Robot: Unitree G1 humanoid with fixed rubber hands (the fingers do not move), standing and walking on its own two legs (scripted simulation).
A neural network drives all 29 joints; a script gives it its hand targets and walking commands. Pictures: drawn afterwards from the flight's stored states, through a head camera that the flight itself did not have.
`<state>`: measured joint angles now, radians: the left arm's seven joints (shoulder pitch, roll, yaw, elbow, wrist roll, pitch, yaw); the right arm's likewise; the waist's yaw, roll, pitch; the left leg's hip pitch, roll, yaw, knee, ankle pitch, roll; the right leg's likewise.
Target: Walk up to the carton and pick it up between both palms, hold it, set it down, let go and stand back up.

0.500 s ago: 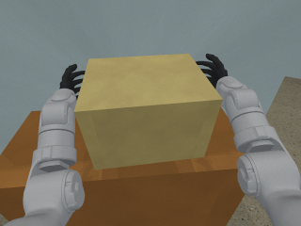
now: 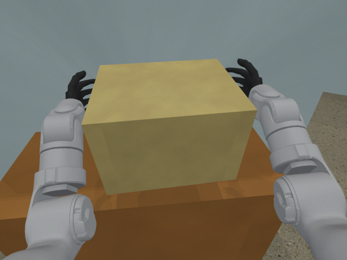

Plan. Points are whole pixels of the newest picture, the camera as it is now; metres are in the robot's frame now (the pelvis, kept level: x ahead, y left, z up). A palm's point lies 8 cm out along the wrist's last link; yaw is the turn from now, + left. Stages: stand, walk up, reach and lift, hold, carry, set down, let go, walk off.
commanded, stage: reach and lift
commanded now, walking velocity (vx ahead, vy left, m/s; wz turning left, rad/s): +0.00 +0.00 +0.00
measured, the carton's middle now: (166, 121) +0.38 +0.00 +0.21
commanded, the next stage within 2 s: hold in 0.12 s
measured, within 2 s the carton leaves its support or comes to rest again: neither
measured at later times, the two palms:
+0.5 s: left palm (70, 101) +0.37 +0.20 +0.27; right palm (253, 87) +0.37 -0.19 +0.29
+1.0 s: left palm (69, 100) +0.37 +0.20 +0.27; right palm (253, 85) +0.37 -0.19 +0.29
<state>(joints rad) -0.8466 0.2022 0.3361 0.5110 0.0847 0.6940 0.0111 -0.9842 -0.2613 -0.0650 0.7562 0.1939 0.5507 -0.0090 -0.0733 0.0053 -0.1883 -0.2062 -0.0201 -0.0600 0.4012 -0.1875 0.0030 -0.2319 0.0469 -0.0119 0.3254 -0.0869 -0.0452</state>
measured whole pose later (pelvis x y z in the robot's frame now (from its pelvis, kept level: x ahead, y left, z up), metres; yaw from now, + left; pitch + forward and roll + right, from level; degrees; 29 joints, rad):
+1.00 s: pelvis +0.00 +0.00 +0.00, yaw +0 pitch -1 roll +0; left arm -0.88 0.23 0.34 0.51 0.08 0.76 0.00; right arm -1.03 -0.26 -0.07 0.76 0.20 0.62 -0.02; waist -0.07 0.01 -0.20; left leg -0.21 -0.02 -0.06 0.40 -0.18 0.00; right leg -0.23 0.05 -0.01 0.33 -0.08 -0.05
